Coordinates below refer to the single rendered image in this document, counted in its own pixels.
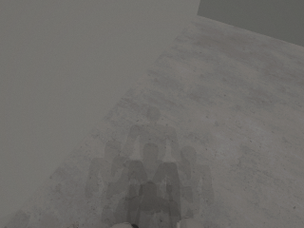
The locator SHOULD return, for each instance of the robot right thigh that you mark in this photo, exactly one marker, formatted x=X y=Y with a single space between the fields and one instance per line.
x=189 y=223

